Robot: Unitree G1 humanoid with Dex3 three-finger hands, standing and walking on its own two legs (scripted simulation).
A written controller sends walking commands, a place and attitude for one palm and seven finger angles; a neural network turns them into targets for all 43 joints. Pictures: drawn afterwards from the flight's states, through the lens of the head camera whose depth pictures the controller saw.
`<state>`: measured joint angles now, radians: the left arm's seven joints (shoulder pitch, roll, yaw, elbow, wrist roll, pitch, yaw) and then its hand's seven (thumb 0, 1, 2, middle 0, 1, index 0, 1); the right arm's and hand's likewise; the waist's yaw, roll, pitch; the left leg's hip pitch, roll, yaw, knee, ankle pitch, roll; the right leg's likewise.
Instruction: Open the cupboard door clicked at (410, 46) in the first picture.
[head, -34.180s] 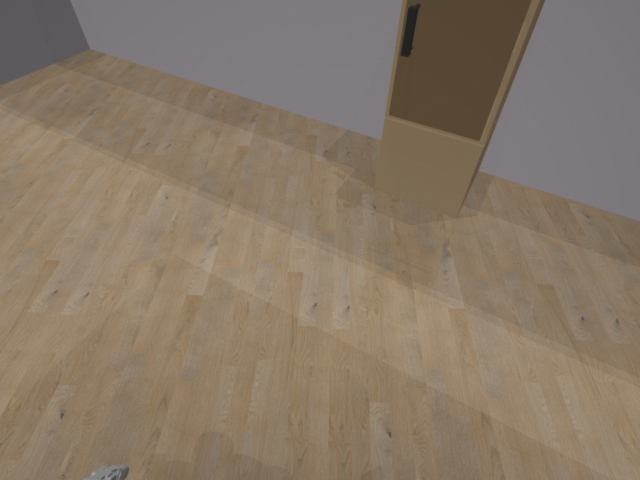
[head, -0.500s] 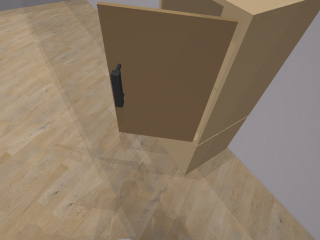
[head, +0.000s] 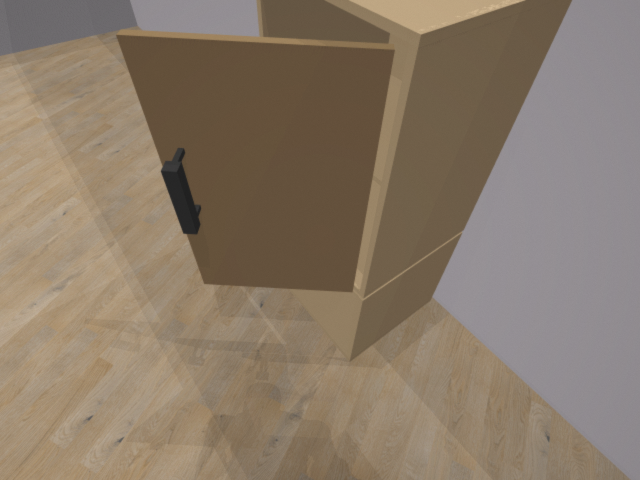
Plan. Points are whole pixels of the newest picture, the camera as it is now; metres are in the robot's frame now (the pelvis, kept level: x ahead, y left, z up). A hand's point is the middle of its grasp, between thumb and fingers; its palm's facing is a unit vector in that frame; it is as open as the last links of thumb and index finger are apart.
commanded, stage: come to a stop and stand still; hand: left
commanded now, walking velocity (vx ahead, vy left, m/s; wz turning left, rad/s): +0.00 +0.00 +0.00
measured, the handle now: (185, 191) +0.57 +0.26 +0.00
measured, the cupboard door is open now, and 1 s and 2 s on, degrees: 50 50 50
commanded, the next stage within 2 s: look again from close up in 0.26 s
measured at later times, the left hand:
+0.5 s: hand out of the picture -0.01 +0.16 -0.17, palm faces +0.01 -0.98 -0.19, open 7.4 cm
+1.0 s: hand out of the picture +0.02 +0.18 -0.17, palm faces +0.00 -0.98 -0.21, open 7.4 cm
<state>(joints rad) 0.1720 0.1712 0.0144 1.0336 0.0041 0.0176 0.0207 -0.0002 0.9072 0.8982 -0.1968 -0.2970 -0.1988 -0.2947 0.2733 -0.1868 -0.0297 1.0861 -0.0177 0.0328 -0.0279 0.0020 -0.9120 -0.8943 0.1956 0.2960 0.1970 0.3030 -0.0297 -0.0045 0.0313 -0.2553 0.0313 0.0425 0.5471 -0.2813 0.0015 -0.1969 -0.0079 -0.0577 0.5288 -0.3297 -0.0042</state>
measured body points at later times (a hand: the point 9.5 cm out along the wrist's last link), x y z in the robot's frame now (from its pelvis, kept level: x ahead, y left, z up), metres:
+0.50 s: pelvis +0.00 -0.01 +0.00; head +0.02 -0.01 +0.45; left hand -0.01 +0.21 -0.15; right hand +0.02 -0.24 -0.16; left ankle +0.00 +0.12 -0.73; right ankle -0.03 -0.11 -0.73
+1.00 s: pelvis +0.00 +0.00 +0.00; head +0.01 +0.00 +0.45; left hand +0.02 +0.23 -0.15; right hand +0.02 -0.23 -0.15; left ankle +0.00 +0.12 -0.73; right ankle -0.03 -0.11 -0.73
